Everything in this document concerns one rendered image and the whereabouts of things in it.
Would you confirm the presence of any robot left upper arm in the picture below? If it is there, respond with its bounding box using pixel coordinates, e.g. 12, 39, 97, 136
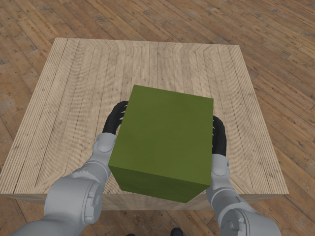
10, 177, 102, 236

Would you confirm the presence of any robot left forearm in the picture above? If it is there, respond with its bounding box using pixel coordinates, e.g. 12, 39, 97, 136
44, 133, 117, 214

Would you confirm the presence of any robot right hand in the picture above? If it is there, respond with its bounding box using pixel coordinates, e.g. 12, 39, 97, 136
212, 116, 226, 157

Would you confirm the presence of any robot right forearm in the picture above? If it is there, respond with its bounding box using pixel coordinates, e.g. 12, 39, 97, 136
206, 154, 263, 227

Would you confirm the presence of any robot right upper arm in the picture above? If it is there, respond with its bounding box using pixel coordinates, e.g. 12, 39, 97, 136
219, 208, 281, 236

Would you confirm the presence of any pedestal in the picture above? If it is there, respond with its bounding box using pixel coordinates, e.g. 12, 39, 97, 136
0, 37, 289, 210

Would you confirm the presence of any carton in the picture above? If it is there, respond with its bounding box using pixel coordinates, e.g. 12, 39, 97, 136
108, 85, 214, 204

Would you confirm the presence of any robot left hand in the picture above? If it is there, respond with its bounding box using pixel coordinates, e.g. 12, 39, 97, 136
102, 101, 128, 135

